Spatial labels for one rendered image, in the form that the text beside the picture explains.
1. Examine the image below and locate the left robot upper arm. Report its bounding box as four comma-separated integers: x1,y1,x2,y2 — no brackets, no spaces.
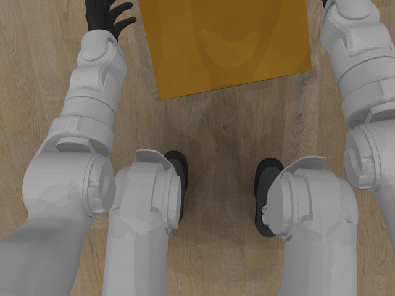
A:
0,151,116,296

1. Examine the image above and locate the robot left foot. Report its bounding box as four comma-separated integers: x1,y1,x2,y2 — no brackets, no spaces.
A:
164,151,188,224

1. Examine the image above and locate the left robot forearm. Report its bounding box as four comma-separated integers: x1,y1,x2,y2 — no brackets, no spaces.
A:
22,30,127,208

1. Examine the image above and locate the left robot hand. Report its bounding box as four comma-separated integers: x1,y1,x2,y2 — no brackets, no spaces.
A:
85,0,137,42

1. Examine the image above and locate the right robot upper arm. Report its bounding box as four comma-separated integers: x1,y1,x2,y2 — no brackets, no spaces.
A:
343,119,395,256

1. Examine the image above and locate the carton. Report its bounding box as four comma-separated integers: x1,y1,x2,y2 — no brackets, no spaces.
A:
138,0,312,100

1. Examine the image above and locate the robot left thigh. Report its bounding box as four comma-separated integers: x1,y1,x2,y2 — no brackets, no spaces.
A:
102,162,181,296

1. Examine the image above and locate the right robot forearm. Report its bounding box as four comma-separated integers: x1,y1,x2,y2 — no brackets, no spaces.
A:
320,0,395,129

